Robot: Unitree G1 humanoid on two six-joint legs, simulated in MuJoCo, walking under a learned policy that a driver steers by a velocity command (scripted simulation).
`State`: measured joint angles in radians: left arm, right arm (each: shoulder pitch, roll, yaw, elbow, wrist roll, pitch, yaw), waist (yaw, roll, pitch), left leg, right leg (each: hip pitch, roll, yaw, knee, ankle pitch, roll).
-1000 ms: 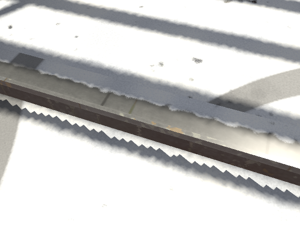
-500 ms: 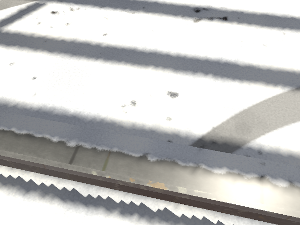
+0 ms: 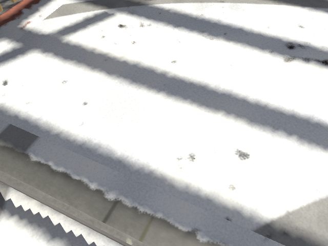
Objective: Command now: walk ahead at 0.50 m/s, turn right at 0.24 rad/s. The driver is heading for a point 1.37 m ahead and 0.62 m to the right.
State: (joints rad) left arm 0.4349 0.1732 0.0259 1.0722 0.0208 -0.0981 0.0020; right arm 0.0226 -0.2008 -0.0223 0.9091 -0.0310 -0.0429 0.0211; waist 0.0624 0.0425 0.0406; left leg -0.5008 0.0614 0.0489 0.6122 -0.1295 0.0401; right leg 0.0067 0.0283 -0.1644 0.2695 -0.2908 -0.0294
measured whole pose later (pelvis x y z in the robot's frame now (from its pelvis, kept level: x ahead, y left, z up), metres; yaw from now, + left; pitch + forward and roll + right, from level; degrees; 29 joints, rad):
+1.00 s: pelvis +0.48 -0.19 +0.17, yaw -33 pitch +5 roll +2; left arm 0.43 0.23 0.07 0.84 -0.01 -0.09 0.02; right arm 0.03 -0.19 0.01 0.59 -0.05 -0.02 0.02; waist 0.09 0.03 0.00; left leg -0.89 0.08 0.02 0.95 0.00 0.02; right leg -0.10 0.16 0.15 0.33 -0.28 -0.15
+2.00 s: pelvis +0.95 -0.53 +0.18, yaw -33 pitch +1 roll -1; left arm 0.41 0.24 0.05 0.87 0.02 -0.09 -0.01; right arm 0.23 -0.26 -0.05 0.76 -0.03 -0.02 0.03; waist 0.03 0.05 -0.01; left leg -0.65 0.08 -0.05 0.95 -0.15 0.01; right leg -0.08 0.07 -0.11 0.23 -0.18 -0.08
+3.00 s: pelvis +1.31 -0.67 +0.17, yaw -17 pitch -1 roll +0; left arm 0.22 0.19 0.00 0.91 0.01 0.00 0.03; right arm 0.25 -0.22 -0.02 0.94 -0.01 0.04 -0.03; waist 0.00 0.02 0.04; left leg -0.20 -0.01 -0.04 0.55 -0.35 0.01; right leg -0.30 0.04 -0.05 0.43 -0.12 -0.06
